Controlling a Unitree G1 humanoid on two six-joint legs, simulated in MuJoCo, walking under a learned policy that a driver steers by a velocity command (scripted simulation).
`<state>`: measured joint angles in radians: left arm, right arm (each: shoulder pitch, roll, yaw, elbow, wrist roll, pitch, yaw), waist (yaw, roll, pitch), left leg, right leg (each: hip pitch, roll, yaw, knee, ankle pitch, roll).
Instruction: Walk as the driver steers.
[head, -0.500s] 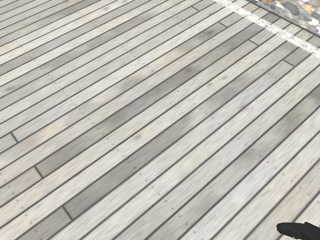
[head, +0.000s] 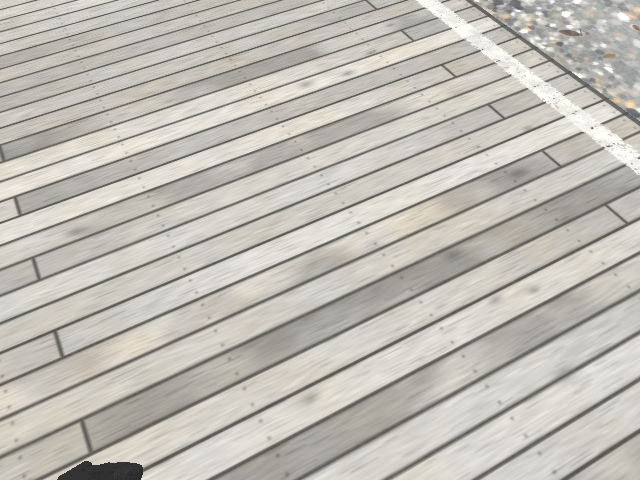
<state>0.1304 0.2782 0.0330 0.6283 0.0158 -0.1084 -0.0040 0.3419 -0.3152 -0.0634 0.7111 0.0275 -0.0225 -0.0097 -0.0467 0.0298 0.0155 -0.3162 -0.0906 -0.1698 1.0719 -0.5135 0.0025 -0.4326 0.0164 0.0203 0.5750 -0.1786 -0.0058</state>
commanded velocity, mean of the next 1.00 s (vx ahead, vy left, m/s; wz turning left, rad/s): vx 0.09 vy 0.00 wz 0.59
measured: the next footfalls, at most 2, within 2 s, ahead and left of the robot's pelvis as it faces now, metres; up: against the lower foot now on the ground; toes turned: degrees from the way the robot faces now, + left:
left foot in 0.38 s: +0.21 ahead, +0.14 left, +0.00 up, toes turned +16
right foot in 0.78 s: +0.28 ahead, -0.08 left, +0.00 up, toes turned +33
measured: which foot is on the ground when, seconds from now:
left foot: up 0.00-0.36, down 0.38-0.80, up 0.82-1.00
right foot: down 0.00-0.38, up 0.40-0.76, down 0.78-1.00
